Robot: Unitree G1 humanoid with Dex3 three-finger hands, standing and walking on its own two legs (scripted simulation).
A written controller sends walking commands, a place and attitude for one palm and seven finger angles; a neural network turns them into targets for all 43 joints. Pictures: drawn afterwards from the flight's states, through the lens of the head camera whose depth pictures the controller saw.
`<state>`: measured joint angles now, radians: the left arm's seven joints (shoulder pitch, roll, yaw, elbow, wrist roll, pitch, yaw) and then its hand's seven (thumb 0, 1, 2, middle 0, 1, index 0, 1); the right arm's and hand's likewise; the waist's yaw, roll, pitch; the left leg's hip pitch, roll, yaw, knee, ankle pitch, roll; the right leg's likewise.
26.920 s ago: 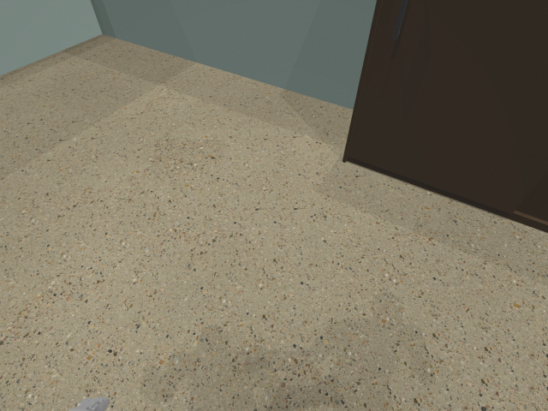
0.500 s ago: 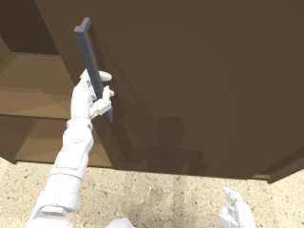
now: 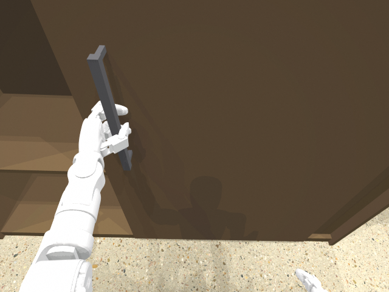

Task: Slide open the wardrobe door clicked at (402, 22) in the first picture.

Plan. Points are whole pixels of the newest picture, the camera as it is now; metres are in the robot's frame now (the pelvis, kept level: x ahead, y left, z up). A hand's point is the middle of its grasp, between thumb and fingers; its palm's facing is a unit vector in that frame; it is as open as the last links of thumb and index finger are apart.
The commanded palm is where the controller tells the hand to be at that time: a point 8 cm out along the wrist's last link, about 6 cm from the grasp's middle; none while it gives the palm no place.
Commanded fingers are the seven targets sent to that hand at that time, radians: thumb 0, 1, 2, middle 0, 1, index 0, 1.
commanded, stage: loosen the grip on the handle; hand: left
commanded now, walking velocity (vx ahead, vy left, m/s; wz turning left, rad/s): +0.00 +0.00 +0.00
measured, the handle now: (116, 119) +0.44 +0.20 +0.11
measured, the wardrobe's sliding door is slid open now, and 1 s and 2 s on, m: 0.67 0.67 0.67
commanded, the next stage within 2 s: slip the hand off the handle in 0.48 s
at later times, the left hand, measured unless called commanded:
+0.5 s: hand (124, 143) +0.39 +0.18 +0.09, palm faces +0.19 -0.97 -0.12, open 14.3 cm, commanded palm +0.35 +0.21 +0.10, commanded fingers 0.00 -0.55 0.20 -0.25 -1.15 -0.25 -1.15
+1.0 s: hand (97, 146) +0.38 +0.23 +0.09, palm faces +0.22 -0.96 -0.14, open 14.7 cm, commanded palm +0.35 +0.27 +0.09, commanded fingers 0.00 -0.55 0.20 -0.25 -1.15 -0.25 -1.15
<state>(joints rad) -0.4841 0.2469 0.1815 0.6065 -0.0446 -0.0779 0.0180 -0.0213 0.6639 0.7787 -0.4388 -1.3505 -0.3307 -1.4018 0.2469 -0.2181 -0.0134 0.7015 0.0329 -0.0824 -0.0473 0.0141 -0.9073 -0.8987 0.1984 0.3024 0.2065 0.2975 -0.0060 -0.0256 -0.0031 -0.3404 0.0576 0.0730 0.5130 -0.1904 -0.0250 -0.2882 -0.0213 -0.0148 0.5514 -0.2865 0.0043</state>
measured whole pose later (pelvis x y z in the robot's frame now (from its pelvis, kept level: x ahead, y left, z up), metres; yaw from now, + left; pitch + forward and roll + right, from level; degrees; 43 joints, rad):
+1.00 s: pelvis +0.01 +0.00 -0.01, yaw +1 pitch +5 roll -1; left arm -0.35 0.31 0.22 0.55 -0.10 -0.22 -0.04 -0.02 -0.55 0.20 -0.26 -1.15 -0.25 -1.15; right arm 0.28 -0.26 0.00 0.67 0.04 -0.08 -0.05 0.01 -0.91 -0.90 0.20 0.30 0.21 0.30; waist 0.00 0.01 -0.06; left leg -0.47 0.06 0.04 0.68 -0.29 -0.01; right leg -0.38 -0.02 -0.04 0.66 -0.37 0.01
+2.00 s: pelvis -0.01 +0.00 -0.02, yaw +3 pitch +1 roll -1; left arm 0.22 0.29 0.23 -0.01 -0.20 -0.18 -0.13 -0.02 -0.55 0.20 -0.26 -1.15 -0.25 -1.15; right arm 0.24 -0.24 0.04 0.62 0.04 -0.20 -0.08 0.02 -0.91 -0.90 0.20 0.30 0.21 0.30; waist 0.05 0.04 -0.05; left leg -0.44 0.05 0.00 0.71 -0.28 -0.02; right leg -0.33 -0.02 -0.07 0.69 -0.37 0.01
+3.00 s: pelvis +0.02 +0.02 +0.01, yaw +1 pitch -5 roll +0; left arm 0.42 0.34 0.31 -0.35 -0.07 -0.06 0.10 -0.01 0.26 0.59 -0.23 -0.67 -0.22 -0.68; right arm 0.20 -0.22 0.04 0.66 -0.01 -0.15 -0.08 0.02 -0.90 -0.90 0.20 0.30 0.21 0.30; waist 0.09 0.04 0.02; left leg -0.14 0.02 0.06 0.43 -0.21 0.01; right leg -0.04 -0.05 -0.03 0.39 -0.26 0.03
